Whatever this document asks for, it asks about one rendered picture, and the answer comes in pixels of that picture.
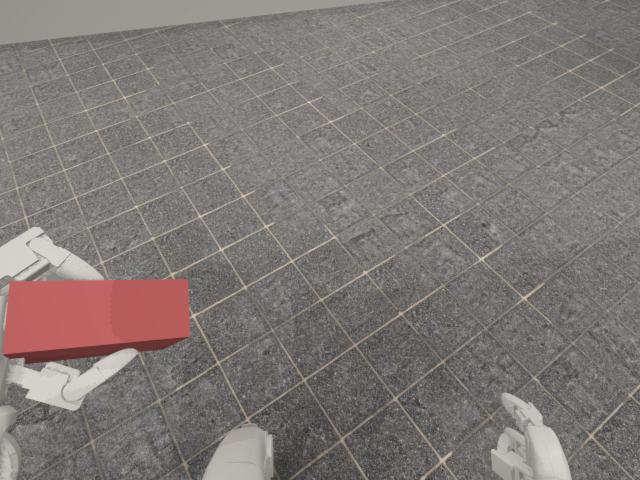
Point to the sponge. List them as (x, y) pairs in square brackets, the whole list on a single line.
[(61, 320)]

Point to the right robot hand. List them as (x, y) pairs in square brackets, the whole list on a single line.
[(537, 455)]

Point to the robot left forearm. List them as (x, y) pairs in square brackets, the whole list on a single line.
[(10, 454)]

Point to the left robot hand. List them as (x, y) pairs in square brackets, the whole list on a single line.
[(32, 256)]

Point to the left robot thigh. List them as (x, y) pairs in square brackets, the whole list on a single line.
[(244, 454)]

